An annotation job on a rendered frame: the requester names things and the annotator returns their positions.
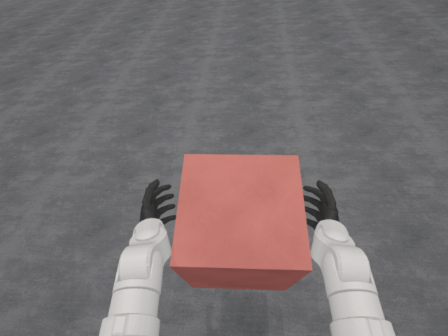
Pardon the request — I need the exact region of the left robot forearm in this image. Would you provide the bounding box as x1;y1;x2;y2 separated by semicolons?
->
99;218;172;336

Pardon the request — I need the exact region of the robot right hand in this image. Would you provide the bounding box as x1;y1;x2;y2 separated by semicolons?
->
303;181;339;230

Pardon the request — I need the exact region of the right robot forearm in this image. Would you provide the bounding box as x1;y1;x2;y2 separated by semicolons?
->
310;219;396;336

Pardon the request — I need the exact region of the carton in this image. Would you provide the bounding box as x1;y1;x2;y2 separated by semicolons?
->
169;154;313;291

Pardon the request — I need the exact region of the robot left hand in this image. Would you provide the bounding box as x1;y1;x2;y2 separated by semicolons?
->
140;179;176;224

